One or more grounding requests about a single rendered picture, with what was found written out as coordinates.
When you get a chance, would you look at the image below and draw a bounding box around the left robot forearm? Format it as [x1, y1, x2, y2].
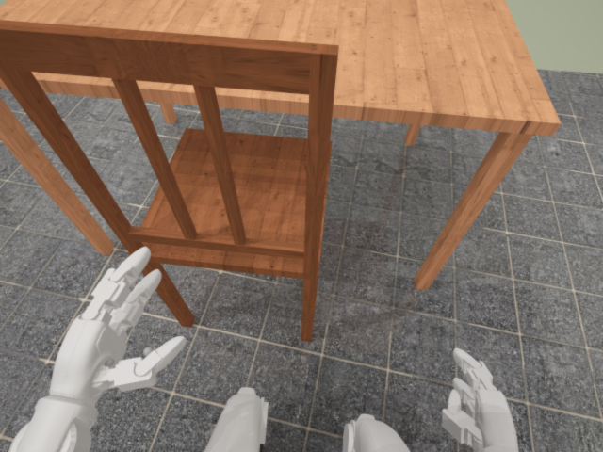
[8, 395, 99, 452]

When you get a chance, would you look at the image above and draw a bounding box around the chair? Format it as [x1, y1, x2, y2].
[0, 20, 339, 342]

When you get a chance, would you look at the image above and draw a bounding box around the left robot thigh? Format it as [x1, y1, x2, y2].
[204, 394, 269, 452]

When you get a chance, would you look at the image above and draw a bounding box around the table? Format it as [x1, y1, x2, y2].
[0, 0, 561, 290]

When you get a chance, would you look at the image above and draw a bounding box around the right robot hand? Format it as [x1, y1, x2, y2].
[442, 348, 519, 452]

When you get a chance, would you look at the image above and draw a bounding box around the right robot thigh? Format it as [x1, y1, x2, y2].
[343, 418, 410, 452]

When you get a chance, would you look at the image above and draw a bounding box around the robot thigh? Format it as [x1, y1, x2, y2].
[343, 418, 410, 452]
[204, 394, 269, 452]

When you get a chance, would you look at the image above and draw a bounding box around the left robot hand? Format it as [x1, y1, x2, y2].
[49, 247, 187, 405]

